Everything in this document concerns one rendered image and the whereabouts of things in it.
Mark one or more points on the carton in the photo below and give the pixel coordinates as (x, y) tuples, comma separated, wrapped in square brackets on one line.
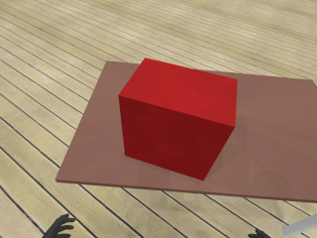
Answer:
[(177, 118)]

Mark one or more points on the table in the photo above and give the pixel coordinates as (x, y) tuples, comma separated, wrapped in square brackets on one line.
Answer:
[(271, 153)]

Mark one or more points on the left robot hand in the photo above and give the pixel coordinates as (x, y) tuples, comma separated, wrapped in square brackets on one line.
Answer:
[(56, 227)]

